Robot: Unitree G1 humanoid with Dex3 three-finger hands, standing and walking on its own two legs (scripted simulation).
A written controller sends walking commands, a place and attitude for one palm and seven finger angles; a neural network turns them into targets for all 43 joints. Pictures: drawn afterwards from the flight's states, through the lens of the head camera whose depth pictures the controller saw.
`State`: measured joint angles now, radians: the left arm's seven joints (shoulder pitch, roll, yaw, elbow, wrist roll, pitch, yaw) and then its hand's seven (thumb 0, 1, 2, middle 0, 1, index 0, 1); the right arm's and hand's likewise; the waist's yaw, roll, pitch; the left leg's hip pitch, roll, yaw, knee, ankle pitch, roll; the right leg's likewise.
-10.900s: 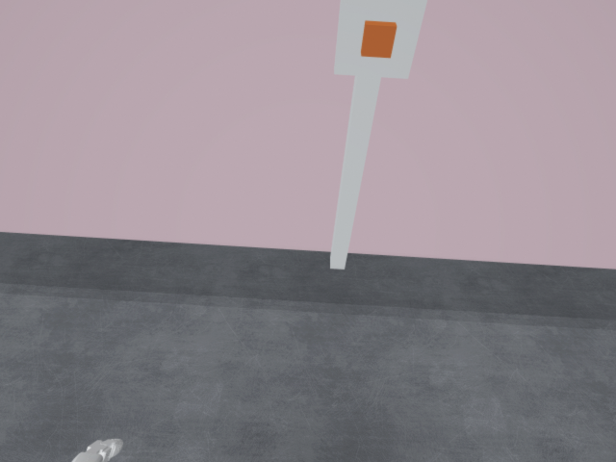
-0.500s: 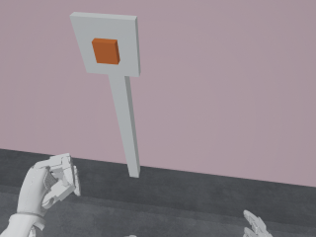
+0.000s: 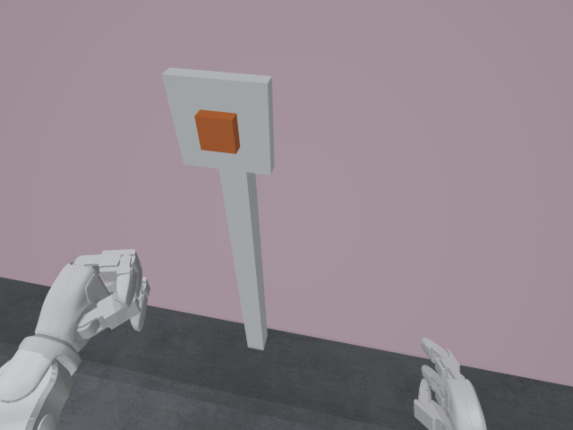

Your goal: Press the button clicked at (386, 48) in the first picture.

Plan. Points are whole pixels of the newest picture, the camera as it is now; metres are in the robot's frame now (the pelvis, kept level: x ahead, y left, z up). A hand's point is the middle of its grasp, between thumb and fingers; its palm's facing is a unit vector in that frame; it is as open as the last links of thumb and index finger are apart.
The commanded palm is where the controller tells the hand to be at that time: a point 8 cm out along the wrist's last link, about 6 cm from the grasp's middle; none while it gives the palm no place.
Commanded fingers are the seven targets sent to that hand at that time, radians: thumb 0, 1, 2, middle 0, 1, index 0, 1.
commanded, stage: raise the hand and make a fist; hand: left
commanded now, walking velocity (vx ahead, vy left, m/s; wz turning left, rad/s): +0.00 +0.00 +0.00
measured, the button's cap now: (218, 131) +0.55 +0.19 +0.17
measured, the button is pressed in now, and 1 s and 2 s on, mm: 0 0 0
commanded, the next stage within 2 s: aim a knuckle at the button in 0.54 s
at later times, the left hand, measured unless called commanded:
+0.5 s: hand (130, 286) +0.22 +0.20 +0.16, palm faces -0.01 -1.00 -0.08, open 3.1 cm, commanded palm +0.19 +0.25 +0.16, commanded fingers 0.00 0.90 0.90 -1.30 -1.50 -1.30 -1.50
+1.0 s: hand (169, 243) +0.30 +0.19 +0.15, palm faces -0.07 -1.00 -0.05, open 3.1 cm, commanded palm +0.27 +0.24 +0.15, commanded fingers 0.00 0.90 0.90 -1.30 -1.50 -1.30 -1.50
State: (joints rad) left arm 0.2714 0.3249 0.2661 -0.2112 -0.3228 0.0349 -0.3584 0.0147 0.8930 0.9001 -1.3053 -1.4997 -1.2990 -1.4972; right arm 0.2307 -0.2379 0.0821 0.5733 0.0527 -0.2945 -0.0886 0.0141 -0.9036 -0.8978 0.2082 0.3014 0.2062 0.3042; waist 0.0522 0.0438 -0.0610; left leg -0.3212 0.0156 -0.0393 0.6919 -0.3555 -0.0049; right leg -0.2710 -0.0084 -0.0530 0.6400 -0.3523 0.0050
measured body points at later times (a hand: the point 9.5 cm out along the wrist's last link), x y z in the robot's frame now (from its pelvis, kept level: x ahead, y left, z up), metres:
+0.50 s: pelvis -0.01 -0.01 +0.01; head -0.05 -0.02 +0.46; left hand +0.21 +0.26 +0.17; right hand +0.17 -0.24 -0.05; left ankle +0.01 +0.12 -0.72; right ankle -0.01 -0.12 -0.72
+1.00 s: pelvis -0.01 -0.01 +0.01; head -0.02 -0.02 +0.46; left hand +0.29 +0.24 +0.15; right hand +0.16 -0.24 -0.06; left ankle +0.01 +0.12 -0.72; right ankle -0.01 -0.12 -0.72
